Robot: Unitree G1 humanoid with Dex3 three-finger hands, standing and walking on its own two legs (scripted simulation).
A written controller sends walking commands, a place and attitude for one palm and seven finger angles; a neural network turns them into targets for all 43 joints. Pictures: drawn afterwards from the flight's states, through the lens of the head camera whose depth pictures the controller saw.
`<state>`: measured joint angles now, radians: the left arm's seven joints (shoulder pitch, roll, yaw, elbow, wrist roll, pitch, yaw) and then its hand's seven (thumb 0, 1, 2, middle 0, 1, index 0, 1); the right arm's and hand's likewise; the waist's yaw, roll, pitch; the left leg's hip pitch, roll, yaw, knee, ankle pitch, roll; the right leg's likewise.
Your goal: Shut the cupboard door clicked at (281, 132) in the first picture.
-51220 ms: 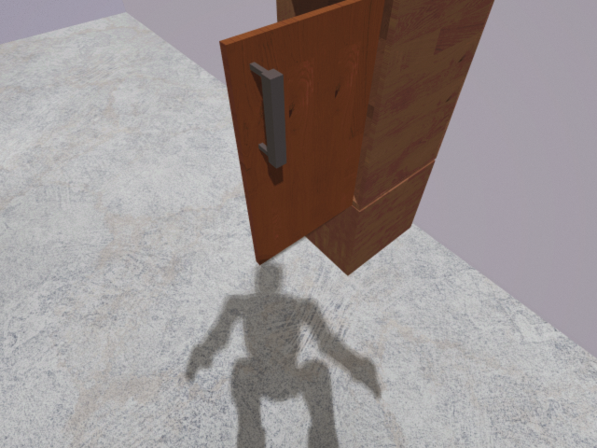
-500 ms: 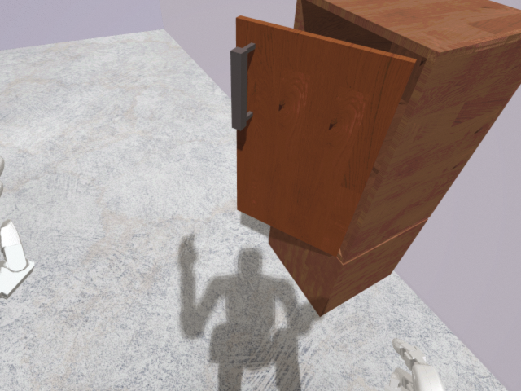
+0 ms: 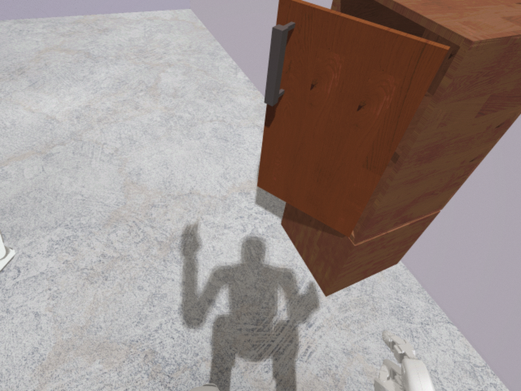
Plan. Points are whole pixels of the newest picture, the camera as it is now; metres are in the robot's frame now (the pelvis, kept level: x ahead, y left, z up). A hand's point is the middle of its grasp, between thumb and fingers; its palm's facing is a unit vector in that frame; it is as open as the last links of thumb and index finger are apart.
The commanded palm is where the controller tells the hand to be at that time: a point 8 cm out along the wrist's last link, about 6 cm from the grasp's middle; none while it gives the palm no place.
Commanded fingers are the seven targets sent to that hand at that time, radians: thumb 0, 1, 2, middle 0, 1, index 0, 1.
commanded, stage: step back with the hand held close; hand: left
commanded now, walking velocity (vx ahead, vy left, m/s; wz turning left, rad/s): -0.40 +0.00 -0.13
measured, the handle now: (280, 65) +0.77 +0.02 +0.13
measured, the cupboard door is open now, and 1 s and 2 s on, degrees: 30 30 30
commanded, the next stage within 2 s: stop stepping back and stand still in 0.06 s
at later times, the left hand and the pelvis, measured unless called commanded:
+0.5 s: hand out of the picture +0.13 +0.27 +0.19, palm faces +0.44 -0.82 -0.35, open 7.4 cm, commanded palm +0.08 +0.29 +0.19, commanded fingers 0.00 0.90 0.90 -0.20 -0.30 -0.20 -0.30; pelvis -0.09 +0.00 +0.00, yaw -6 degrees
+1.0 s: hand out of the picture +0.09 +0.30 +0.13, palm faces +0.46 -0.81 -0.37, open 7.4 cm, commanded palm none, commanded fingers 0.00 0.90 0.90 -0.20 -0.30 -0.20 -0.30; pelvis -0.13 +0.02 +0.01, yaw -3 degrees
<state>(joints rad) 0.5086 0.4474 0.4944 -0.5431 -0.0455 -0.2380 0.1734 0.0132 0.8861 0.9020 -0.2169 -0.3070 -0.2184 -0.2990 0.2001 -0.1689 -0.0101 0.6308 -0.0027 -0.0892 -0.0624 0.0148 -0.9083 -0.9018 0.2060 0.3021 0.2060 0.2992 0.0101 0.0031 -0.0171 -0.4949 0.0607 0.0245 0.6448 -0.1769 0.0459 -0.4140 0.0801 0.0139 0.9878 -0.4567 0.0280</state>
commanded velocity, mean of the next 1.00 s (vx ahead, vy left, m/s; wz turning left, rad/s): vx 0.02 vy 0.02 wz -0.01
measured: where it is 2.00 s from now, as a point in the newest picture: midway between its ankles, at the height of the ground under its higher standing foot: outside the picture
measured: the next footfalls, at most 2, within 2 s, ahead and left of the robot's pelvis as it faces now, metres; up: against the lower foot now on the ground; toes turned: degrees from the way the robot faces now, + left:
right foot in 0.18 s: -0.15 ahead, -0.12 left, +0.00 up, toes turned -4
left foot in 0.36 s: +0.04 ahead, +0.08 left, +0.00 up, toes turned -5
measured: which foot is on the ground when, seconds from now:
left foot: down 0.00-0.24, up 0.26-0.34, down 0.36-1.00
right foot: up 0.00-0.16, down 0.18-1.00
